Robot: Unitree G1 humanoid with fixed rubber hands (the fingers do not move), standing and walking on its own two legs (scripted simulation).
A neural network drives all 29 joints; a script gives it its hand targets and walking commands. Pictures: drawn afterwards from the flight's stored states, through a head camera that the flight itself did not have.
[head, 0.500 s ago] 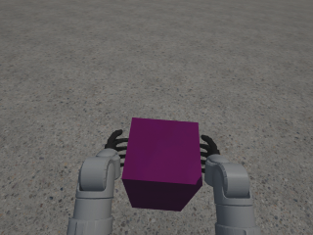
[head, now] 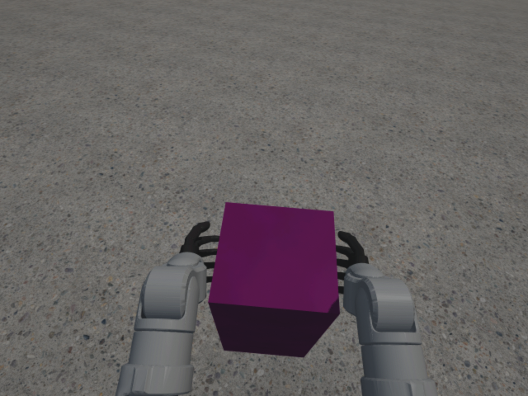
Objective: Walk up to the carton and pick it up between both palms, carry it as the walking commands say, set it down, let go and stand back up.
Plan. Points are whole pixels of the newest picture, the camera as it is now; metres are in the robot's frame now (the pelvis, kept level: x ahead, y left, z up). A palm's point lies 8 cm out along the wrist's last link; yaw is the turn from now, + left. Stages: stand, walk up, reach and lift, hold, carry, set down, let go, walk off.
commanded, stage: carry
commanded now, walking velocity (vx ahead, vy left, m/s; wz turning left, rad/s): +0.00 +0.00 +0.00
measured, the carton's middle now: (270, 291) +0.30 +0.00 +0.00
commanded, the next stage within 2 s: hold in 0.16 s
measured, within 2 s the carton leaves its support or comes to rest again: neither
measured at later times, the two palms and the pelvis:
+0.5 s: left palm (195, 289) +0.27 +0.12 +0.05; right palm (354, 282) +0.30 -0.12 +0.04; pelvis +0.00 -0.03 +0.00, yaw +16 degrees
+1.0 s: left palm (191, 311) +0.27 +0.13 -0.03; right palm (334, 296) +0.31 -0.11 -0.03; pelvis -0.04 -0.08 -0.02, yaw +17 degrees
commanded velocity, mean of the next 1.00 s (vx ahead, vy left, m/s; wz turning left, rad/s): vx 0.00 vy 0.00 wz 0.00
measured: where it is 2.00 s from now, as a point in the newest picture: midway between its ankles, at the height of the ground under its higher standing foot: outside the picture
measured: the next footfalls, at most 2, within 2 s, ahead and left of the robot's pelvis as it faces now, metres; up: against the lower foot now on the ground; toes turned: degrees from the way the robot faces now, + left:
none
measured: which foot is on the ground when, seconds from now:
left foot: down 0.00-1.00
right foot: down 0.00-1.00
